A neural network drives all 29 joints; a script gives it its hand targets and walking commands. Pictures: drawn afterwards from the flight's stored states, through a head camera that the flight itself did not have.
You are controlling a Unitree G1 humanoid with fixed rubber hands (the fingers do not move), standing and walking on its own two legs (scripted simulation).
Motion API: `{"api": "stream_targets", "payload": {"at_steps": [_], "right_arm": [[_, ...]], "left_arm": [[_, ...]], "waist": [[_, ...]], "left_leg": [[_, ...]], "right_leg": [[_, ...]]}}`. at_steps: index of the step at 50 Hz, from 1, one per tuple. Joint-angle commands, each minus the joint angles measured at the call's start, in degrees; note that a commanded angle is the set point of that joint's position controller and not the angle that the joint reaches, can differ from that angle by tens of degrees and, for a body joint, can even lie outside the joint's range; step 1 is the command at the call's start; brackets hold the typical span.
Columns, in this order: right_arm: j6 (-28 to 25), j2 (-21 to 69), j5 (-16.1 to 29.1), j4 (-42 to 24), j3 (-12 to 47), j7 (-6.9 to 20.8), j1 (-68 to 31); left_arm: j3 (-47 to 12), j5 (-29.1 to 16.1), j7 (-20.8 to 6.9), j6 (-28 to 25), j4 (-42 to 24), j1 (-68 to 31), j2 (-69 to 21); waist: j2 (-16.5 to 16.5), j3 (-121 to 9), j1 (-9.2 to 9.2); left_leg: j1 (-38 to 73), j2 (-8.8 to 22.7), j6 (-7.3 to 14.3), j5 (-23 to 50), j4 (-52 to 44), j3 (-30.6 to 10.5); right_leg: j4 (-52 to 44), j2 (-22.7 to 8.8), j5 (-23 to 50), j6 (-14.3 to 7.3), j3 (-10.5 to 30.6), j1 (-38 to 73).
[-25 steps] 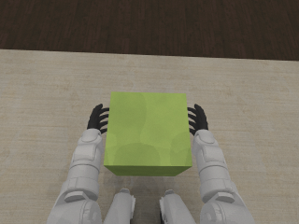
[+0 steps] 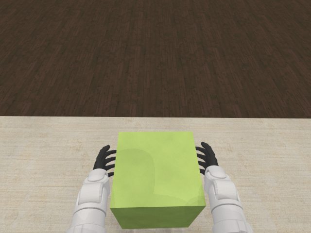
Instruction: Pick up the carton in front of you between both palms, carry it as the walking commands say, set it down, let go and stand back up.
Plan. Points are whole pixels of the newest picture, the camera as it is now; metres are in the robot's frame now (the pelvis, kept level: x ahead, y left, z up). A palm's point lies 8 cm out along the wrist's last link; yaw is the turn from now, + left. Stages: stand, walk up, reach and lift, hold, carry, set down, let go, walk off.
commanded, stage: reach and lift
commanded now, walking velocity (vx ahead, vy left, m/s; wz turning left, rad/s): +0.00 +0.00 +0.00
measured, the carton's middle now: (155, 182) +0.29 +0.00 -0.07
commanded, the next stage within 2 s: hold in 1.06 s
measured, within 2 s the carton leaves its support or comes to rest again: neither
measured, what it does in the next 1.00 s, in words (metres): stands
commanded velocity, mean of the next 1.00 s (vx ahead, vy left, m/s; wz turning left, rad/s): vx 0.00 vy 0.00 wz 0.00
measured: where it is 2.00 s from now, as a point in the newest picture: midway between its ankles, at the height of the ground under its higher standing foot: outside the picture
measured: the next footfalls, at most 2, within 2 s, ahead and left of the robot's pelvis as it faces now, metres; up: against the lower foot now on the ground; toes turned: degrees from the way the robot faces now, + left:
left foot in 1.82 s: +0.13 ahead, +0.10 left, +0.00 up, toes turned +8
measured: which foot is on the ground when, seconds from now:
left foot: down 0.00-1.00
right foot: down 0.00-1.00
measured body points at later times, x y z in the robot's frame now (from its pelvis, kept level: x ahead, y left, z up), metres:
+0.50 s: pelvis -0.02 +0.00 +0.01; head -0.04 +0.00 +0.46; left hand +0.29 +0.15 +0.03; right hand +0.30 -0.15 +0.03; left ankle +0.01 +0.13 -0.73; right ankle +0.00 -0.13 -0.73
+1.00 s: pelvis +0.00 +0.00 +0.01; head -0.04 +0.00 +0.46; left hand +0.30 +0.15 +0.04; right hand +0.30 -0.15 +0.04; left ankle +0.01 +0.13 -0.73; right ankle +0.00 -0.13 -0.73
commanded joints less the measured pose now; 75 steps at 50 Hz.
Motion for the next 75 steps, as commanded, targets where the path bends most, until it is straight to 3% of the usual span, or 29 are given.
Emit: {"api": "stream_targets", "payload": {"at_steps": [1, 9, 17, 25, 41, 52, 58, 64, 71, 72, 74, 75], "right_arm": [[3.8, 57.2, 9.5, 0.5, 33.8, 15.3, -23.9], [7.5, 56.1, 6.4, 3.5, 27.3, 16.7, -28.6], [7.1, 58.0, 7.0, 2.3, 28.4, 17.2, -35.1], [7.9, 56.7, 6.7, 1.6, 28.1, 17.2, -33.6], [10.0, 54.9, 8.4, -5.1, 30.8, 17.0, -26.7], [11.5, 54.6, 9.1, -7.8, 31.7, 16.7, -25.5], [13.8, 54.9, 11.5, -13.2, 35.5, 16.1, -25.4], [15.9, 52.5, 9.3, -9.6, 31.2, 16.1, -25.7], [15.2, 54.1, 9.6, -9.3, 31.6, 16.7, -30.6], [15.3, 53.7, 9.8, -9.7, 32.1, 16.7, -30.6], [15.4, 54.0, 10.7, -11.5, 33.3, 16.1, -30.3], [15.7, 53.9, 11.4, -13.2, 34.4, 15.7, -30.8]], "left_arm": [[-34.6, -11.0, -15.6, 2.1, -4.0, -28.3, -55.7], [-27.6, -7.7, -16.9, 5.6, -1.1, -32.4, -54.3], [-28.9, -8.7, -17.8, 5.3, -2.1, -39.5, -56.7], [-28.7, -8.3, -17.5, 6.2, -2.4, -37.5, -56.3], [-31.5, -10.0, -16.5, 8.5, -9.4, -30.3, -55.1], [-32.2, -10.7, -16.5, 10.1, -12.0, -29.3, -54.3], [-36.1, -13.1, -16.3, 12.1, -17.4, -29.5, -53.8], [-31.7, -10.4, -16.3, 14.2, -13.7, -29.6, -51.3], [-32.2, -10.9, -17.0, 13.6, -13.5, -34.6, -53.1], [-32.3, -11.2, -16.8, 13.6, -12.9, -35.1, -53.1], [-34.2, -12.5, -16.5, 13.7, -15.6, -35.7, -52.9], [-35.3, -13.2, -16.4, 13.9, -17.1, -36.4, -52.9]], "waist": [[0.4, -12.4, -0.14], [0.0, -1.8, 0.28], [0.2, -7.4, -0.08], [0.5, -7.6, -0.29], [0.7, -7.9, -0.18], [0.4, -6.7, -0.09], [0.1, -8.8, -0.37], [0.2, -1.0, -0.04], [0.3, -3.7, -0.17], [2.7, -4.6, -0.22], [2.8, -3.6, -0.38], [4.0, -2.7, -0.53]], "left_leg": [[13.9, -2.0, -0.2, 16.9, -6.3, 3.2], [13.0, -1.9, 0.9, 3.8, -9.6, 4.4], [14.8, -1.8, 0.8, 3.6, -8.5, 4.8], [16.7, -1.9, 0.3, 6.6, -9.6, 4.7], [20.7, -2.2, -0.2, 16.5, -11.4, 4.2], [21.2, -2.4, -0.2, 16.8, -12.0, 4.0], [23.2, -2.5, -0.3, 19.4, -12.6, 3.7], [20.5, -2.2, 0.2, 9.9, -14.3, 4.5], [20.8, -2.1, 0.2, 8.5, -13.3, 4.6], [14.6, 7.5, 0.4, -3.3, -9.8, 2.9], [8.3, 7.6, 1.8, -27.4, -13.6, -0.8], [7.4, 8.5, 2.5, -29.7, -14.3, -1.3]], "right_leg": [[-7.0, 1.9, 17.7, 0.3, -3.3, 9.7], [-10.5, 1.2, 4.7, -0.3, -4.0, 8.3], [-9.7, 1.3, 4.4, -0.4, -4.4, 9.9], [-10.5, 1.6, 7.2, -0.2, -4.8, 11.5], [-12.0, 2.3, 16.7, 0.3, -4.5, 15.9], [-12.7, 2.2, 17.8, 0.4, -4.2, 16.9], [-13.4, 2.0, 21.3, 0.9, -3.9, 19.6], [-15.0, 1.7, 11.2, 0.4, -4.3, 16.6], [-14.2, 1.7, 9.5, 0.2, -4.6, 16.4], [-9.9, -7.1, -2.2, -0.4, -2.2, 9.5], [-9.1, -5.0, -22.7, -1.0, -2.3, 4.5], [-6.1, -4.1, -22.5, -0.6, -4.5, 2.6]]}}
